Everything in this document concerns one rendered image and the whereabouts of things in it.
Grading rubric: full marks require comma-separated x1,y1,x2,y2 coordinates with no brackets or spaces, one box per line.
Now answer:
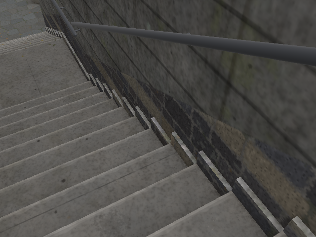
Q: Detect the stairs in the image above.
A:
0,81,287,237
0,31,60,54

